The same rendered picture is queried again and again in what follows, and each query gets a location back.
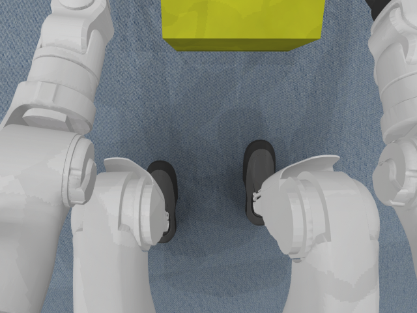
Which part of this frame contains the right robot hand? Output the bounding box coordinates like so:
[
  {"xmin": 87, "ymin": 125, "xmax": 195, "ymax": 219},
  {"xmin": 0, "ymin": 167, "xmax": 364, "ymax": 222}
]
[{"xmin": 365, "ymin": 0, "xmax": 391, "ymax": 21}]

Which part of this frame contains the robot right upper arm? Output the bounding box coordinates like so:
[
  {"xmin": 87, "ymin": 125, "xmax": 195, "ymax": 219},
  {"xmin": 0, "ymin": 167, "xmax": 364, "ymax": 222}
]
[{"xmin": 372, "ymin": 136, "xmax": 417, "ymax": 278}]

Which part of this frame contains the right robot shin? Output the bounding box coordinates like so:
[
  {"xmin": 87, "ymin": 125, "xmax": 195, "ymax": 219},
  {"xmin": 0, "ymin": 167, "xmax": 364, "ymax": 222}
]
[{"xmin": 253, "ymin": 155, "xmax": 380, "ymax": 240}]

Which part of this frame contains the left robot foot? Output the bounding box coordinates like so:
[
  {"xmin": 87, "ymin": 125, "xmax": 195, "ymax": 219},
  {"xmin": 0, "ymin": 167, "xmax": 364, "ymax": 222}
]
[{"xmin": 147, "ymin": 160, "xmax": 178, "ymax": 243}]

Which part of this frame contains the right robot forearm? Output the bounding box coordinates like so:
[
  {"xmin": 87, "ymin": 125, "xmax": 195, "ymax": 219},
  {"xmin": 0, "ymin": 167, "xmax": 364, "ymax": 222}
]
[{"xmin": 368, "ymin": 0, "xmax": 417, "ymax": 145}]

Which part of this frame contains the robot left upper arm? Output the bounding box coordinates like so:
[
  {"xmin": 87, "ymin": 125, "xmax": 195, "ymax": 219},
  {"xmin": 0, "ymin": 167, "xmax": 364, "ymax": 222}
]
[{"xmin": 0, "ymin": 124, "xmax": 97, "ymax": 313}]

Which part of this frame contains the left robot forearm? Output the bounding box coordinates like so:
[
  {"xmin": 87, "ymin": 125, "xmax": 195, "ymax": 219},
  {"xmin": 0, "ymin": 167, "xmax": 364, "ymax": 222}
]
[{"xmin": 0, "ymin": 0, "xmax": 114, "ymax": 135}]

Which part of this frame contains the carton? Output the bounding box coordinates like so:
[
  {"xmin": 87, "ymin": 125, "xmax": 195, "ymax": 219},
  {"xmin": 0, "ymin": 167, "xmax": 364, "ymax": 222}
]
[{"xmin": 161, "ymin": 0, "xmax": 325, "ymax": 52}]

